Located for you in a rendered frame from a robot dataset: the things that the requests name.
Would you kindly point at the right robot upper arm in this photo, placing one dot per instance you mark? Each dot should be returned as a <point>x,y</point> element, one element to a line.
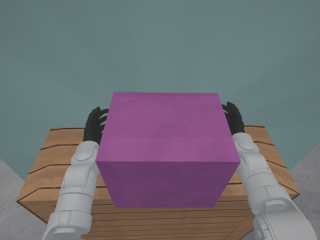
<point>287,224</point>

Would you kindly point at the carton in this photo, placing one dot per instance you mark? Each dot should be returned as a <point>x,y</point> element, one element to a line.
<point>166,150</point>

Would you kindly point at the pedestal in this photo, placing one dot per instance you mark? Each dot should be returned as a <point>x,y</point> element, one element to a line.
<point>230,219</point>

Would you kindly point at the left robot hand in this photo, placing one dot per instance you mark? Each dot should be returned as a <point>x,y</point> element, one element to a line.
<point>93,127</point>

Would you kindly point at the robot right forearm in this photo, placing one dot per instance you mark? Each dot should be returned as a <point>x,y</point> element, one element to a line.
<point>264,192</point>

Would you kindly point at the right robot hand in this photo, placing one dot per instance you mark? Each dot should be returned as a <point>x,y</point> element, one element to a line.
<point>234,118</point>

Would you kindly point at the robot left forearm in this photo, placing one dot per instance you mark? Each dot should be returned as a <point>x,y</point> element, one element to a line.
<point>72,216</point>

